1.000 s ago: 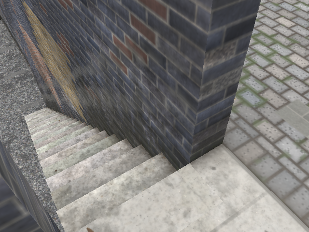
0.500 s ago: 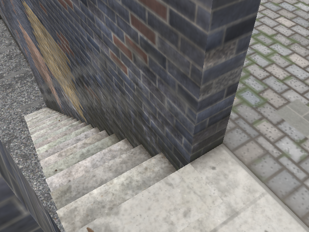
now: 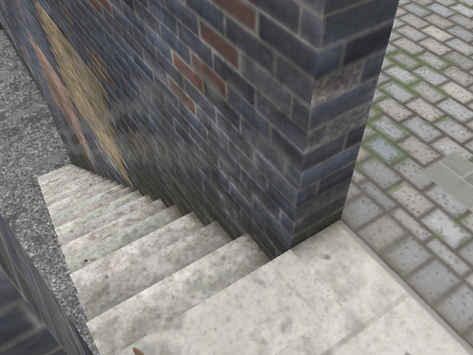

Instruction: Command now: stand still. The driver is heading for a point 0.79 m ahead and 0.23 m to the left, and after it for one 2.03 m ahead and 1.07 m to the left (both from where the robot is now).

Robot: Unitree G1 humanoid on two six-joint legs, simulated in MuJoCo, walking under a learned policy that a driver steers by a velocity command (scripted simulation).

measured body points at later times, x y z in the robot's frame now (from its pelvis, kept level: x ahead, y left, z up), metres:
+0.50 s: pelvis +0.00 +0.00 +0.00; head +0.01 +0.00 +0.45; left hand -0.05 +0.20 -0.16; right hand -0.08 -0.18 -0.16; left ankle -0.01 +0.16 -0.74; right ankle -0.05 -0.06 -0.74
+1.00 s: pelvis +0.06 +0.04 -0.01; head +0.07 +0.06 +0.44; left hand -0.06 +0.24 -0.17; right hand +0.12 -0.18 -0.16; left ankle +0.10 +0.12 -0.74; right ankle -0.04 -0.06 -0.74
